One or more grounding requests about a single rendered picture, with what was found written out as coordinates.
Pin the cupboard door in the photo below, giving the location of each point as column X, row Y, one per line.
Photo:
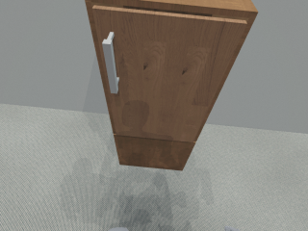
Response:
column 169, row 67

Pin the handle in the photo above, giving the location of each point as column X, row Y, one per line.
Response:
column 109, row 56

